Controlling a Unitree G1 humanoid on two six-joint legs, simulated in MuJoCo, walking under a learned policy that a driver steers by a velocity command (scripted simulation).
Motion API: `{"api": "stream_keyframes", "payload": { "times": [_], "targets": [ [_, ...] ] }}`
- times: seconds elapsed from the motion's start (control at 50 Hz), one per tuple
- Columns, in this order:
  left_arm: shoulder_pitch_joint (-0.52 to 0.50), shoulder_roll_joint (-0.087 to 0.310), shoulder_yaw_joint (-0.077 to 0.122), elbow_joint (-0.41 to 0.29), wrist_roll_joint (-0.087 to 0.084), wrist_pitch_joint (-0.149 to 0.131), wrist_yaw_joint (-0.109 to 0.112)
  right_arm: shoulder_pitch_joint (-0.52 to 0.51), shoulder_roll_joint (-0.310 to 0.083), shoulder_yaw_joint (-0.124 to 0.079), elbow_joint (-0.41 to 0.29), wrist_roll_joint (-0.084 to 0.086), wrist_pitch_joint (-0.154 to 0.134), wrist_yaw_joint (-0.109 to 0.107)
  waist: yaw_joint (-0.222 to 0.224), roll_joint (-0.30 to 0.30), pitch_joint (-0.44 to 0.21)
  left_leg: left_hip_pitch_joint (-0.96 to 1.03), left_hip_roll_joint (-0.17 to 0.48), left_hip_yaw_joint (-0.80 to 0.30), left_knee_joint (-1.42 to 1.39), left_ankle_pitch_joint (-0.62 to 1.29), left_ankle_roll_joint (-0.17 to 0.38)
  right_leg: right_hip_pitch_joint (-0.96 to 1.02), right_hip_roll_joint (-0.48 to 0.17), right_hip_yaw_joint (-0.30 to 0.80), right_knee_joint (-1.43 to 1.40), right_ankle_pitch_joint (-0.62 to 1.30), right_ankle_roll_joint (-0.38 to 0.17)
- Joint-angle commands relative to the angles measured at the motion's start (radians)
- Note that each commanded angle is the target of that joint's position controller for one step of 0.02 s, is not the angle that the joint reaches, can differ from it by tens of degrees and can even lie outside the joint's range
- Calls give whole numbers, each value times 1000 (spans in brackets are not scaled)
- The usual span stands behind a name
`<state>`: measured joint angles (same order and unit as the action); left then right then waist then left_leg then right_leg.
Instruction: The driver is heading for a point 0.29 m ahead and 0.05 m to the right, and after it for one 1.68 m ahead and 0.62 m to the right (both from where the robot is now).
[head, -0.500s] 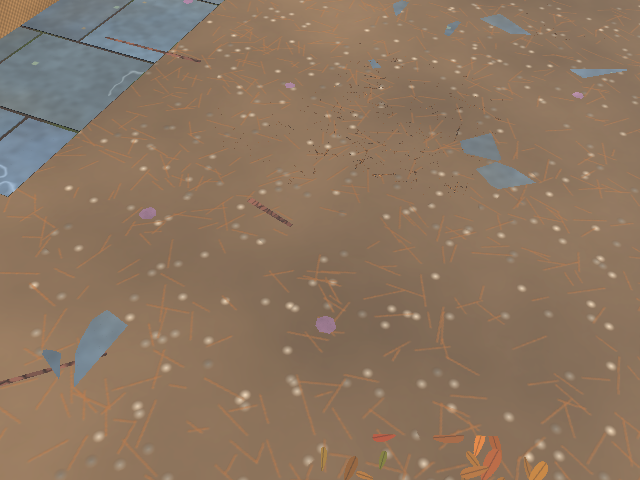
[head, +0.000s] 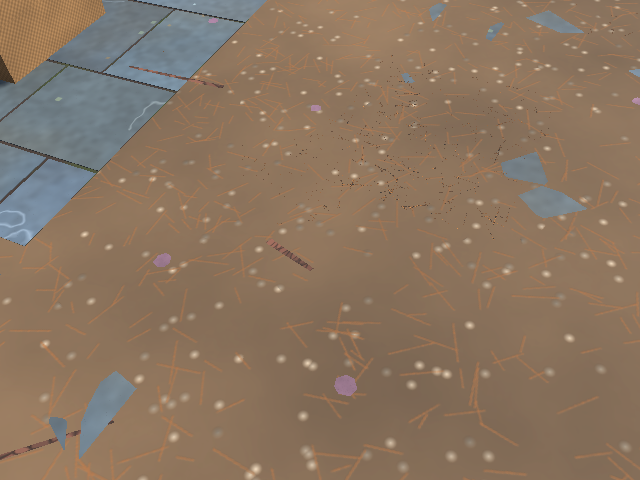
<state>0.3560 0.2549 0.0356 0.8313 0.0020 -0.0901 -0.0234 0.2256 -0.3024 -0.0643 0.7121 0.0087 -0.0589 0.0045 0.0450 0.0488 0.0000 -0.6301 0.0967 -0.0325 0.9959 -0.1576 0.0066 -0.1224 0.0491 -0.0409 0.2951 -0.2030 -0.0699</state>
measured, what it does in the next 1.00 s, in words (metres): walks ahead, turning right: left foot, then right foot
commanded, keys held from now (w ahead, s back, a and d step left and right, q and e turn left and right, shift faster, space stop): w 0.10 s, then e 0.90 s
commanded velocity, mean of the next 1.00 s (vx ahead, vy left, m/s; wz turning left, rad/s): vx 0.16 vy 0.00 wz -0.40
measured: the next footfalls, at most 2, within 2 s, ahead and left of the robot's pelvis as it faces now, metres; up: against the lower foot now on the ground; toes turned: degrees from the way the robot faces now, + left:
left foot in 0.26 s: +0.34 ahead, +0.13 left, +0.00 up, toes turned -2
right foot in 0.68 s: +0.28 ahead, -0.12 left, +0.00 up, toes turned -20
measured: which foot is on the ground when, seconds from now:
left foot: up 0.00-0.24, down 0.26-0.68, up 0.70-1.00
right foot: down 0.00-0.28, up 0.30-0.66, down 0.68-1.00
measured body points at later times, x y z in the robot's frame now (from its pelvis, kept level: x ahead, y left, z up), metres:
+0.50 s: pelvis +0.21 +0.04 -0.01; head +0.26 +0.03 +0.43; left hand +0.36 +0.31 -0.13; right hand +0.34 -0.25 -0.12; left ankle +0.30 +0.14 -0.75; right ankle +0.22 -0.10 -0.69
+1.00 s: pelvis +0.25 -0.01 -0.01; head +0.28 -0.06 +0.44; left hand +0.52 +0.18 -0.08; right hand +0.28 -0.34 -0.12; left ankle +0.34 +0.13 -0.70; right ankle +0.24 -0.10 -0.75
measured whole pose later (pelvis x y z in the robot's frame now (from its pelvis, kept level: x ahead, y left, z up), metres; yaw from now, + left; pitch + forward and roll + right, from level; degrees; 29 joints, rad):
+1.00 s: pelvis +0.25 -0.01 -0.01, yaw -27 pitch +2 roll +3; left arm 0.20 0.31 0.07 0.61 0.00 0.03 0.04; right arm 0.05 -0.31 -0.08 0.79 0.01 0.01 -0.02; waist 0.01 0.01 0.05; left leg -0.48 -0.02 -0.07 0.86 -0.35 -0.08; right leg -0.32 0.05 0.11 0.47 -0.19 -0.06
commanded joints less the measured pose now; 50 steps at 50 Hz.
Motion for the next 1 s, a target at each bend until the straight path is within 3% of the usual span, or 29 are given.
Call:
{"api": "stream_keyframes", "payload": {
  "times": [0.02, 0.1, 0.16, 0.2, 0.22, 0.24, 0.26, 0.28, 0.3, 0.32, 0.34, 0.36, 0.38, 0.4, 0.46, 0.54, 0.6, 0.66, 0.68, 0.7, 0.72, 0.74, 0.76, 0.78, 0.8, 0.84, 0.92, 1.0],
  "targets": [
    [-39, 169, 39, -57, -6, -12, 14, -68, -36, -7, -79, -4, -13, 1, -14, -107, 48, -105, 21, -6, -152, 143, -23, 36, -239, 172, -175, 231, -135],
    [32, 185, 41, -24, -16, -1, 24, -211, -7, 8, -114, 5, -29, 21, 39, -102, 80, -35, -17, 36, -373, 282, -19, 47, -228, 112, -182, 244, -118],
    [81, 181, 40, 7, -17, 25, 31, -284, -8, 7, -144, -3, -47, 41, 46, -99, 96, 11, -64, 38, -479, 279, -1, 103, -238, 127, -88, 438, -104],
    [71, 199, 48, 8, -17, 39, 39, -246, -40, -6, -138, -11, -55, 48, 7, -134, 55, 82, -89, 19, -516, 243, 24, 152, -251, 160, 1, 550, -78],
    [48, 212, 54, 0, -18, 42, 42, -191, -68, -17, -122, -17, -57, 44, -27, -155, 16, 155, -109, 22, -524, 216, 40, 166, -245, 174, 68, 650, -62],
    [12, 216, 55, -13, -21, 45, 44, -84, -98, -31, -90, -24, -60, 35, -90, -153, -52, 306, -123, 40, -568, 279, 63, 152, -211, 162, 183, 725, -34],
    [2, 192, 47, -36, -12, 43, 44, 26, -149, -45, -68, -36, -62, 23, -138, -116, -162, 554, -41, -6, -540, 545, 101, 39, -153, 141, 367, 607, 8],
    [76, 100, 20, -67, 12, 34, 39, 121, -226, -56, -67, -67, -51, 7, -125, 94, -335, 958, 245, -256, -412, 965, 227, -299, -38, 104, 736, 74, 75],
    [190, 90, 8, -44, -9, 32, 33, 123, -175, -39, -82, -49, -31, 7, -107, 238, -541, 1096, 406, -488, -436, 1002, 347, -438, 38, 179, 994, -548, 106],
    [144, 204, 44, -40, -34, 42, 32, 75, -128, -29, -101, -31, -7, 5, -123, 113, -493, 972, 348, -397, -490, 781, 312, -465, -29, 216, 1058, -497, 112],
    [49, 204, 50, -70, -47, 57, 37, 5, -93, -19, -100, -19, 7, -2, -101, 77, -331, 834, 293, -290, -537, 611, 273, -532, -69, 152, 1044, -432, 121],
    [17, 176, 47, -74, -38, 77, 44, -52, -65, -9, -85, -13, 12, -5, -71, 35, -199, 659, 242, -212, -599, 495, 254, -529, -101, 124, 992, -376, 137],
    [28, 161, 52, -71, -30, 105, 55, -107, -47, -4, -79, -19, 12, -4, -33, 46, -134, 501, 211, -148, -657, 371, 234, -458, -131, 120, 942, -338, 146],
    [59, 133, 49, -71, -27, 129, 61, -151, -66, -11, -71, -32, 10, -1, -1, 82, -90, 357, 187, -94, -716, 289, 230, -369, -128, 90, 918, -299, 156],
    [48, 113, 50, -103, -14, 149, 69, -206, -90, -24, -56, -40, -2, -6, 17, 92, -64, 271, 195, -4, -774, 235, 249, -315, -143, 68, 798, -204, 155],
    [-56, 119, 49, -158, -9, 144, 46, -210, -123, -36, -28, -25, 13, -25, -12, 61, -94, 334, 219, 59, -770, 189, 239, -271, -161, 53, 610, -62, 123],
    [-103, 144, 59, -192, -11, 153, 29, -197, -150, -44, -7, -9, 36, -24, -26, 60, -79, 387, 244, 69, -743, 113, 216, -253, -150, 25, 519, -89, 99],
    [-83, 148, 71, -197, -5, 153, 19, -195, -151, -46, 16, 16, 56, -22, -1, 40, -69, 408, 220, 106, -632, 27, 143, -154, -102, -27, 312, -31, 48],
    [-55, 172, 83, -190, 2, 151, 25, -152, -120, -40, 38, 16, 63, -20, 0, -9, -61, 374, 178, 138, -540, -43, 86, -91, -85, -2, 229, 42, 17],
    [-33, 268, 109, -202, 3, 145, 41, -113, -68, -28, 43, -9, 69, -16, -21, -244, -38, 243, 62, 245, -274, -206, -11, -16, -243, 248, 84, 328, -54],
    [-53, 358, 120, -237, 19, 133, 46, -182, -64, -22, -19, -32, 68, -25, -18, -420, -16, -26, -99, 186, -21, -505, -80, 28, -430, 574, 25, 415, -254],
    [-35, 307, 108, -238, 33, 107, 35, -240, -101, -34, -23, -27, 67, -30, 29, -278, -78, -45, -95, 26, 139, -515, -67, 15, -417, 561, 13, 380, -290],
    [-68, 285, 99, -237, 30, 88, 32, -227, -105, -39, -19, -6, 69, -31, -1, -232, -80, -54, -80, -11, 171, -430, -47, 13, -374, 477, 22, 345, -243],
    [-124, 259, 95, -246, 10, 81, 36, -193, -105, -44, 8, -5, 71, -38, -32, -168, -82, -54, -62, -25, 156, -345, -41, 14, -325, 413, 39, 294, -185],
    [-167, 228, 84, -255, -7, 85, 43, -188, -120, -50, 16, -15, 71, -44, -43, -164, -80, -51, -56, -31, 134, -291, -46, 8, -307, 385, 47, 305, -156],
    [-180, 207, 72, -269, -2, 91, 54, -174, -109, -51, 23, -15, 67, -41, -58, -172, -113, 18, -79, -26, 146, -226, -61, -14, -271, 348, 58, 397, -152],
    [-152, 222, 81, -279, -8, 102, 66, -201, -73, -36, 17, -5, 61, -35, -34, -164, -119, 39, -100, -40, -59, -184, -86, 43, -251, 366, 76, 369, -156],
    [-163, 240, 90, -295, -4, 117, 63, -204, -80, -33, 16, 0, 56, -23, -21, -196, -102, 140, -120, -48, -210, -198, -91, -18, -239, 429, 80, 271, -166]
  ]
}}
